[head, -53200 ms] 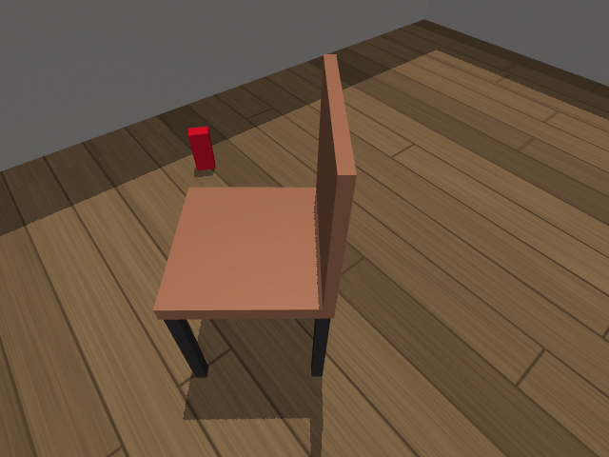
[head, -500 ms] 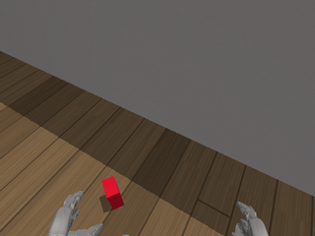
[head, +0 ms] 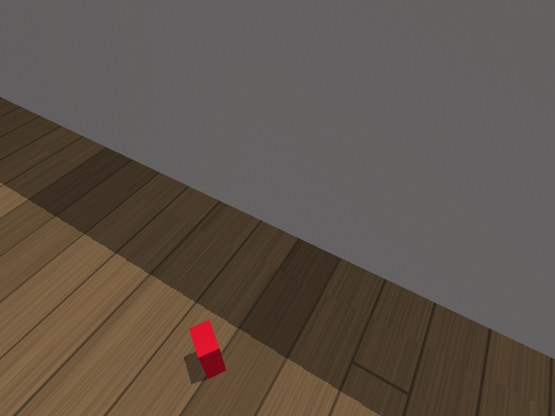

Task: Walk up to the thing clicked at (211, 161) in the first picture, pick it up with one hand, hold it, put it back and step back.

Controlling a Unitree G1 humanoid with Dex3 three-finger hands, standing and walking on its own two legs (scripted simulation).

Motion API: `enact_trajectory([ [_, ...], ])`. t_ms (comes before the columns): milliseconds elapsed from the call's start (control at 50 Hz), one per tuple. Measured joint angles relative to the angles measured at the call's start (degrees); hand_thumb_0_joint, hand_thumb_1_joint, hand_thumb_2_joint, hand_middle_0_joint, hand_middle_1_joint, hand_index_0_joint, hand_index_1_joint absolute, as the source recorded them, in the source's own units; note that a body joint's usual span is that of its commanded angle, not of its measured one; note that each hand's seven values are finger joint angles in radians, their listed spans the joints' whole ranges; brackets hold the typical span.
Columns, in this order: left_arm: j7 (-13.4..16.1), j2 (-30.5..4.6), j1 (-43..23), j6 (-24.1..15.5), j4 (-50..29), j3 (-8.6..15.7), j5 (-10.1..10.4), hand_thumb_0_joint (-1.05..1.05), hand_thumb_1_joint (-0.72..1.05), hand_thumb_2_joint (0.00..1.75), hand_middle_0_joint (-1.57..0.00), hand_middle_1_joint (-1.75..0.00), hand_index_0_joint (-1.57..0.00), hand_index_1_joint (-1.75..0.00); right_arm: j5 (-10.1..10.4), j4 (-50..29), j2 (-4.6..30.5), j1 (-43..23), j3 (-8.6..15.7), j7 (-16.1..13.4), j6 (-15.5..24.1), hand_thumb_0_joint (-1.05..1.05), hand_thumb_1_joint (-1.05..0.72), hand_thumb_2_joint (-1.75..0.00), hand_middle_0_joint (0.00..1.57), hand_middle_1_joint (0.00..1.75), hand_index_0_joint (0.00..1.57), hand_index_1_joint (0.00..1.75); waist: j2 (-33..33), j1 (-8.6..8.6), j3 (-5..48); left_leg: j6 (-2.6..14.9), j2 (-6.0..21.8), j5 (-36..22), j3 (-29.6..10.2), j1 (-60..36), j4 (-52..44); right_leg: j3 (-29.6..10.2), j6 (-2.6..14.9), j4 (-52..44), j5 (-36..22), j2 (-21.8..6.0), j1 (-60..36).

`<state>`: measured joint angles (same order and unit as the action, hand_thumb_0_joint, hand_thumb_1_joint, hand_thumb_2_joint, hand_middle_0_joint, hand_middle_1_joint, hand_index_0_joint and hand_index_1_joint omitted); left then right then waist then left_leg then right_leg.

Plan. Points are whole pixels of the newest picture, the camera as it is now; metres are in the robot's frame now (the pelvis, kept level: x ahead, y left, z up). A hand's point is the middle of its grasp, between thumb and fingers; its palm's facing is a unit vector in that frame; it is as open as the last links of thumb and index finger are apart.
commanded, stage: stand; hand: left
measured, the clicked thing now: (208, 350) +0.43 +0.24 -0.66
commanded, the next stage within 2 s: step back in 1.66 s
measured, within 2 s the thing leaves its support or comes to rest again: neither
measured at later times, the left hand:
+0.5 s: hand out of the picture +0.04 +0.24 -0.15, palm faces +0.00 -0.94 -0.35, open 7.4 cm
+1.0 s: hand out of the picture +0.07 +0.24 -0.15, palm faces -0.02 -0.94 -0.34, open 7.4 cm
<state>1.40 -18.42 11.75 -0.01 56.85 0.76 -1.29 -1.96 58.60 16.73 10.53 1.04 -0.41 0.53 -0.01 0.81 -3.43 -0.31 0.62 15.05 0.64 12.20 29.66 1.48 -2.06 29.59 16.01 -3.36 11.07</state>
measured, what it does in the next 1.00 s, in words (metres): stands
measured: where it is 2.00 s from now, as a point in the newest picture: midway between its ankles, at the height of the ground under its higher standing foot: outside the picture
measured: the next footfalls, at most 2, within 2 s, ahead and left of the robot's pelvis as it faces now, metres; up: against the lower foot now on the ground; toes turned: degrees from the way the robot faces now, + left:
none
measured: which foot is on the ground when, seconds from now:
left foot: down 0.00-1.00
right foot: down 0.00-1.00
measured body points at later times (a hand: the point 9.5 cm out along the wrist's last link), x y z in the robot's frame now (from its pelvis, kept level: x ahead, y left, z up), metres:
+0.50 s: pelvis -0.01 -0.01 +0.01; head -0.01 -0.01 +0.46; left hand +0.04 +0.29 -0.12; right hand +0.05 -0.30 -0.13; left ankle +0.01 +0.12 -0.74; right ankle +0.00 -0.14 -0.74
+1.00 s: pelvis +0.01 -0.01 +0.01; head +0.02 -0.01 +0.46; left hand +0.07 +0.29 -0.12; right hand +0.06 -0.30 -0.13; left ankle +0.01 +0.12 -0.74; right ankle +0.00 -0.14 -0.74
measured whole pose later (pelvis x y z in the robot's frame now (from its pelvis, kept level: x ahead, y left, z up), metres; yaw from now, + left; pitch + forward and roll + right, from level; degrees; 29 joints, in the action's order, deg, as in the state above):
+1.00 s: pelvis +0.01 -0.01 +0.01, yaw -1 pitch -2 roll +0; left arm 0.4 -18.6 6.4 -0.8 66.9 0.5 -0.6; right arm -0.9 66.2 18.9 7.2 0.0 0.0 0.6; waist -0.5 0.1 -3.3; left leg -1.2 1.5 10.3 1.0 6.9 19.2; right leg 1.4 -1.5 19.5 11.2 -2.2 6.2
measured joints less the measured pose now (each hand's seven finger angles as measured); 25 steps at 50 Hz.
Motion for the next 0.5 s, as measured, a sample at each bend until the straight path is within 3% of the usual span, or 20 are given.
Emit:
enact_trajectory([
  [500,-0.68,-0.26,-3.5,-0.62,9.43,-0.26,0.08,0.0,0.9,0.9,-0.21,-0.3,-0.2,-0.3,0.64,7.17,1.97,-2.4,0.0,0.39,-0.42,0.01,-0.9,-0.9,0.2,0.3,0.21,0.3,-0.56,-0.29,0.26,-0.57,0.38,-5.73,-0.18,-4.52,-9.06,0.4,0.38,-8.37,-5.32,0.59,-4.21],
])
